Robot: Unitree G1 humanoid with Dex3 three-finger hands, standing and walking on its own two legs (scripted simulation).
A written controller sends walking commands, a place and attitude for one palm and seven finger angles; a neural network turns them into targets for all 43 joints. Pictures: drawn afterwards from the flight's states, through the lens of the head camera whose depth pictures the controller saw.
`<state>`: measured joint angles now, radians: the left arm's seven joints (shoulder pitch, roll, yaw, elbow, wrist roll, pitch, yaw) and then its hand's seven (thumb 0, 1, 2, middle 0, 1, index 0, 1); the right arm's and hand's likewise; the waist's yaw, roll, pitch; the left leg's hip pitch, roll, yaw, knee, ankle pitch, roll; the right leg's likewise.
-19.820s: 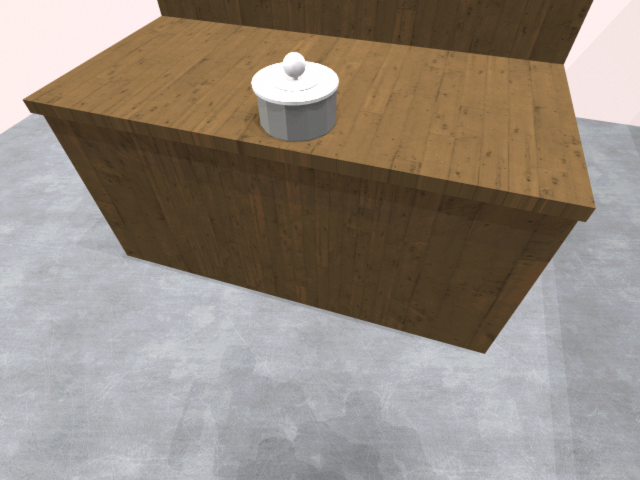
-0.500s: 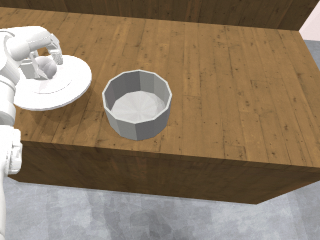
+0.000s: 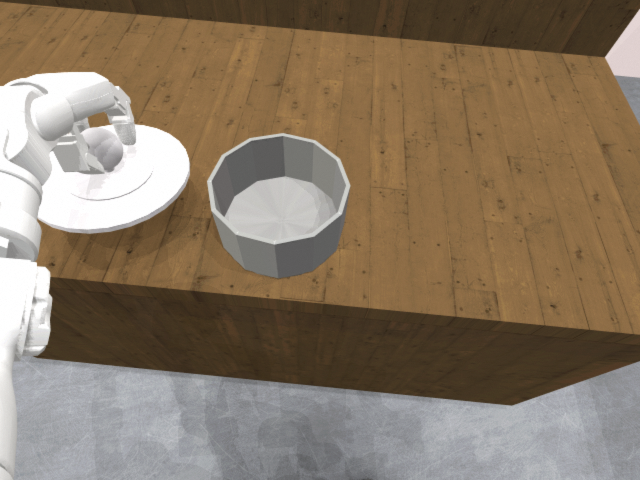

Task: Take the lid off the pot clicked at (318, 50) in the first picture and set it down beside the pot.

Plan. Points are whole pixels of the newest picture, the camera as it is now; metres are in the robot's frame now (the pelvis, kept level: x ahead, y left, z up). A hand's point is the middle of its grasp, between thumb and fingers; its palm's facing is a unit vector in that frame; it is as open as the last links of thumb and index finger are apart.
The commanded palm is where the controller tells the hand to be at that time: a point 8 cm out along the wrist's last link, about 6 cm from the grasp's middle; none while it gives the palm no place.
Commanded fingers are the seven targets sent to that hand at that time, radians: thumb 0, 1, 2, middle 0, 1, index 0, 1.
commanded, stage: lower the lid onto the table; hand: left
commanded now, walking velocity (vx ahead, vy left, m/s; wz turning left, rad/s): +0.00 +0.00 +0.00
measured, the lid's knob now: (99, 149) +0.51 +0.26 +0.09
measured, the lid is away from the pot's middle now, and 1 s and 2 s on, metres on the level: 0.23 0.24 0.23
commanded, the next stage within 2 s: open the fingers wide in 1.60 s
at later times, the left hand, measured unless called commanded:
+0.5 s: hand (97, 160) +0.50 +0.26 +0.08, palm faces -0.50 -0.05 -0.86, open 8.1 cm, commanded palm +0.53 +0.26 +0.15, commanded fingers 0.00 0.63 0.97 -0.77 -1.01 -0.79 -1.03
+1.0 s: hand (99, 180) +0.49 +0.27 +0.06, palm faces -0.51 -0.06 -0.86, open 8.1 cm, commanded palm +0.53 +0.26 +0.12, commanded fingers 0.00 0.63 0.97 -0.77 -1.01 -0.79 -1.03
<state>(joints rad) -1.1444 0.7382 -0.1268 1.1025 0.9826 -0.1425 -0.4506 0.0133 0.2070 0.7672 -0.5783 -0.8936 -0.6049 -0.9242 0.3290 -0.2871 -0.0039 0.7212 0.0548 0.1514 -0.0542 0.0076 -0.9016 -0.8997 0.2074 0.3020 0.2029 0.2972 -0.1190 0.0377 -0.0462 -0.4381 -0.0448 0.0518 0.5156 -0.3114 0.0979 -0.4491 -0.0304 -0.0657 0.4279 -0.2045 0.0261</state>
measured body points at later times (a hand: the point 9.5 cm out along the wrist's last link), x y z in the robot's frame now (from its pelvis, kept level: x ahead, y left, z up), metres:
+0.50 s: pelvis +0.00 +0.00 -0.01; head +0.11 +0.01 +0.43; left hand +0.52 +0.27 +0.13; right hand -0.03 -0.28 -0.12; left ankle -0.05 +0.05 -0.73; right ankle -0.01 -0.15 -0.73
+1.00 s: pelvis +0.00 +0.00 -0.01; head +0.12 +0.02 +0.42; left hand +0.51 +0.27 +0.11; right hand -0.02 -0.28 -0.13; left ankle -0.05 +0.05 -0.73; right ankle -0.01 -0.15 -0.73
